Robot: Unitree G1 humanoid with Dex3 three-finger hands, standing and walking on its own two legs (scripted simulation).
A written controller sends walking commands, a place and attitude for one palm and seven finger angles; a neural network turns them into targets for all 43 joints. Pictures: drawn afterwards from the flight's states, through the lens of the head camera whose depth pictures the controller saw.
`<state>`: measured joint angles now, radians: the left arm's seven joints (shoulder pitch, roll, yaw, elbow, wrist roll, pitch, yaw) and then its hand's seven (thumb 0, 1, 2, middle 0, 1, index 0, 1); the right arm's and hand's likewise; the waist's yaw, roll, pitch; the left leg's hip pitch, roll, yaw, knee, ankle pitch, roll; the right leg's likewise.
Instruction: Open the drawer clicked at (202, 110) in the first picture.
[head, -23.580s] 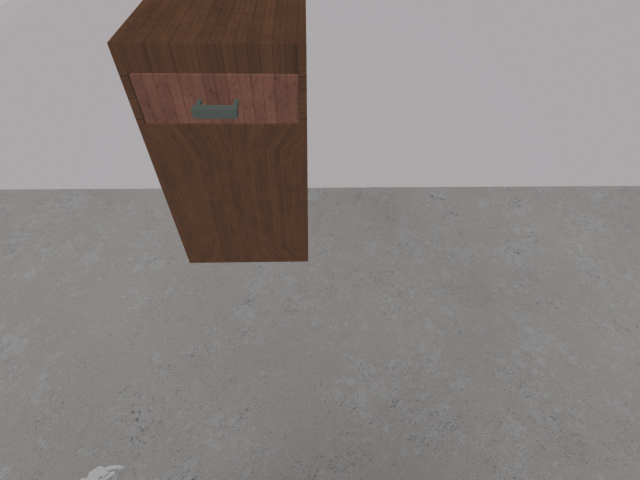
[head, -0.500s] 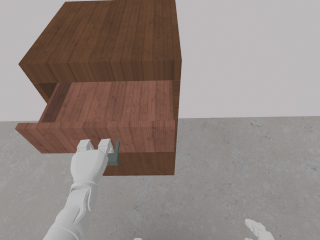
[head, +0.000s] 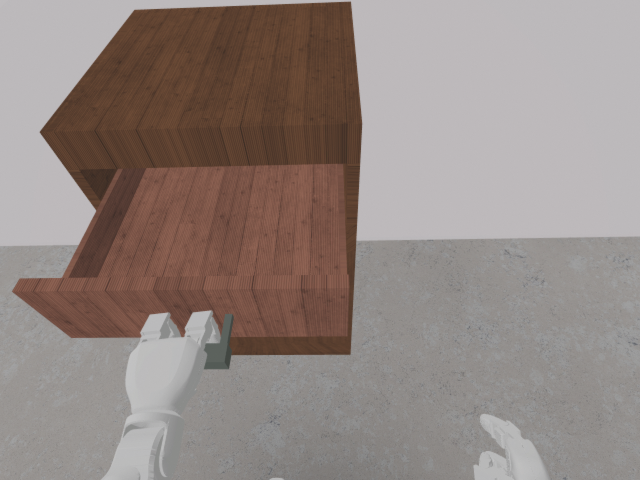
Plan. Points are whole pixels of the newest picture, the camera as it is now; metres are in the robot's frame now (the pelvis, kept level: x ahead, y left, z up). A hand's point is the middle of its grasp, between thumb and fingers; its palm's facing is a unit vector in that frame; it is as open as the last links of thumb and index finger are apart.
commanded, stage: pull the drawer open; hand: left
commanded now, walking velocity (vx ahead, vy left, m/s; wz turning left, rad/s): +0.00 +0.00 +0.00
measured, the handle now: (188, 339) +0.30 +0.20 -0.01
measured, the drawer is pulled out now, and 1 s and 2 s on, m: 0.23 0.30 0.29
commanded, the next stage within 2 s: open the thumb to release the handle in 0.70 s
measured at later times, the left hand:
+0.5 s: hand (174, 434) +0.19 +0.19 -0.03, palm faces -0.02 -0.10 -0.99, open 5.9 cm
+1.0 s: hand (175, 435) +0.19 +0.19 -0.03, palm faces +0.03 -0.10 -0.99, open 6.5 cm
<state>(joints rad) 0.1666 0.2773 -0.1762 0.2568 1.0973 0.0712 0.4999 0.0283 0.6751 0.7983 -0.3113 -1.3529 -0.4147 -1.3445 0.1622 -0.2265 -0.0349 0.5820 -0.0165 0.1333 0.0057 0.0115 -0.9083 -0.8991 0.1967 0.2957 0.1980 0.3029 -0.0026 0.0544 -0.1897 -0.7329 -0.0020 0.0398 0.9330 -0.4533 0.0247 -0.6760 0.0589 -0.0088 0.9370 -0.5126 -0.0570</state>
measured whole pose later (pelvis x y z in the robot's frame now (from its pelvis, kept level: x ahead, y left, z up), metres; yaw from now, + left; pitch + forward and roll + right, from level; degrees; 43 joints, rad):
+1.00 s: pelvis -0.01 -0.02 -0.02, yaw +1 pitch +15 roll +1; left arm 0.41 0.29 -0.15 0.04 1.10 0.00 0.56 0.02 0.57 0.76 -0.36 -1.33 -0.40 -1.32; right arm 0.14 -0.24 -0.03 0.56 -0.03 0.13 0.01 0.01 -0.91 -0.90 0.20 0.30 0.20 0.30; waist 0.04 0.05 -0.20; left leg -0.82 -0.01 0.02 1.03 -0.48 0.00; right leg -0.77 0.05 -0.03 1.06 -0.56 -0.08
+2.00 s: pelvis -0.02 -0.01 +0.00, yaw +2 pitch +11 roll +0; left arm 0.31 0.31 -0.19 0.06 1.04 0.07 0.45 0.00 -0.49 0.30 -0.34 -1.21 -0.37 -1.23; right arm 0.16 -0.22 -0.01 0.56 -0.01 0.14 -0.01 0.01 -0.91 -0.90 0.20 0.30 0.20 0.30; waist 0.03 0.07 -0.16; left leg -0.68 -0.01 0.01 0.90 -0.41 0.01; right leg -0.62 0.05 -0.04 0.91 -0.48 -0.07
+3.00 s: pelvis +0.00 +0.01 +0.04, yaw +1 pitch +3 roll +0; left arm 0.41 0.41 -0.14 -0.42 0.92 0.14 0.13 -0.01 -0.49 0.30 -0.32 -1.20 -0.32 -1.20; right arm 0.12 -0.25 0.02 0.50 0.03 0.15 0.04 0.01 -0.91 -0.90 0.19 0.30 0.20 0.30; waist 0.09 0.11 -0.10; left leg -0.37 -0.02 0.02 0.64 -0.33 0.03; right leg -0.30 0.05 -0.01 0.63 -0.39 -0.04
